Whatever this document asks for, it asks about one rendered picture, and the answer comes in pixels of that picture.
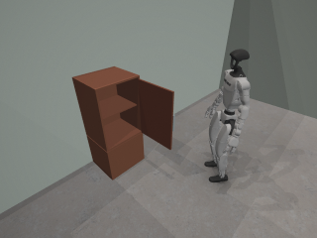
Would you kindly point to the cupboard door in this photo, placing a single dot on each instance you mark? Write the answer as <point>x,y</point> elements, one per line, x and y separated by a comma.
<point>156,112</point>

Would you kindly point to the handle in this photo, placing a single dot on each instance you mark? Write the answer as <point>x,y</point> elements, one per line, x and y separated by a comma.
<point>173,122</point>

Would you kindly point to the left robot foot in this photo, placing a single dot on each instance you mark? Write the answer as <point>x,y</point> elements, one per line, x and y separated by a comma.
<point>218,178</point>

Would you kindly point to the robot left hand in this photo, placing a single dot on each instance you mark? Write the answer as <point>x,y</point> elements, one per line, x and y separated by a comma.
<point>232,142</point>

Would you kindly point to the right robot forearm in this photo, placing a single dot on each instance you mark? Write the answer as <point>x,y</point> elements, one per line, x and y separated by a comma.
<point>218,100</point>

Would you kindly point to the robot right upper arm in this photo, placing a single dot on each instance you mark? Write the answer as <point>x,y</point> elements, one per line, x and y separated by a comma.
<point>225,72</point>

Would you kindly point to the robot left upper arm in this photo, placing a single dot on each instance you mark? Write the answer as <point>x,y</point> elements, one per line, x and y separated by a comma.
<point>244,89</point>

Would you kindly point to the left robot forearm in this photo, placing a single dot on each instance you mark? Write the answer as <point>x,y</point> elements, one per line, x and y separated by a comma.
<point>240,122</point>

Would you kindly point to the humanoid robot head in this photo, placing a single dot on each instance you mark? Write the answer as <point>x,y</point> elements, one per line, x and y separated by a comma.
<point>238,55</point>

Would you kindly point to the robot right hand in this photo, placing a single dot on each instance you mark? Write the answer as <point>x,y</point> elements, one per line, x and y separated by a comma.
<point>212,109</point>

